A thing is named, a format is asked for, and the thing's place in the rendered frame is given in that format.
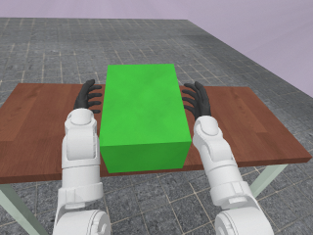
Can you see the left robot upper arm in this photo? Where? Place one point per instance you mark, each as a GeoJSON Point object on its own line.
{"type": "Point", "coordinates": [92, 222]}

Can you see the right robot upper arm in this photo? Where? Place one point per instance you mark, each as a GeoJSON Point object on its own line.
{"type": "Point", "coordinates": [242, 221]}

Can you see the left robot hand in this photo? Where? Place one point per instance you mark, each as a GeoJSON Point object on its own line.
{"type": "Point", "coordinates": [84, 96]}

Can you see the right robot forearm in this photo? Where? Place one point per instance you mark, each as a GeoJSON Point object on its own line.
{"type": "Point", "coordinates": [228, 190]}

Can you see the left robot forearm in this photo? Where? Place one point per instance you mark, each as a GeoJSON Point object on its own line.
{"type": "Point", "coordinates": [81, 159]}

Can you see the carton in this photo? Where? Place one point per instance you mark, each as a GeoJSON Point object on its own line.
{"type": "Point", "coordinates": [143, 124]}

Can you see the table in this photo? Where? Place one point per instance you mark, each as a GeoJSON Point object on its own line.
{"type": "Point", "coordinates": [32, 130]}

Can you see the right robot hand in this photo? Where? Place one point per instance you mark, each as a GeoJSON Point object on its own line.
{"type": "Point", "coordinates": [201, 106]}

